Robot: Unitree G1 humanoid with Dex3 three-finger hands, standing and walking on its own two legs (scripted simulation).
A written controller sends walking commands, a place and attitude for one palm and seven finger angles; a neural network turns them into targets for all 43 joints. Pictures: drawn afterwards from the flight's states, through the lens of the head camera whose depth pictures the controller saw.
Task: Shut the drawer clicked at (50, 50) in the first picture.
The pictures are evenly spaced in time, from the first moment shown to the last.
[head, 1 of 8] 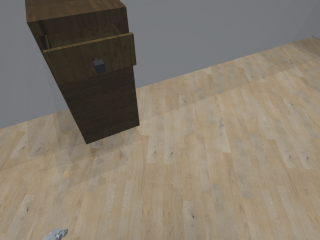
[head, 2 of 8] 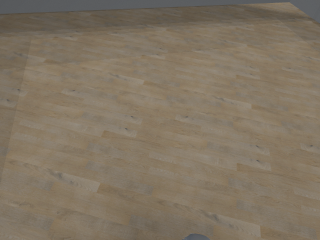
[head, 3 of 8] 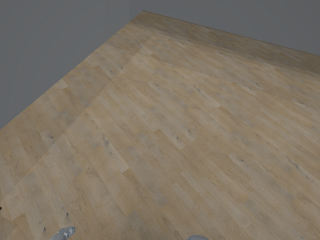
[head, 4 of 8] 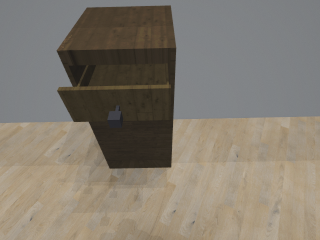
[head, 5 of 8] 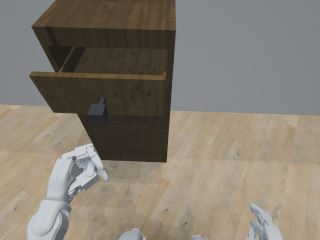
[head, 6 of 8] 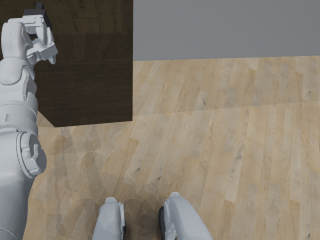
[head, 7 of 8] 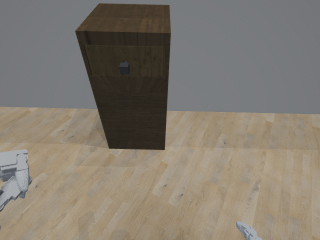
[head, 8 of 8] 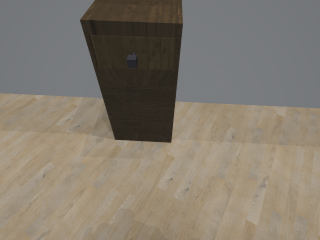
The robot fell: no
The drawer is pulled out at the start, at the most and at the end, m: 0.15 0.15 0.00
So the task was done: yes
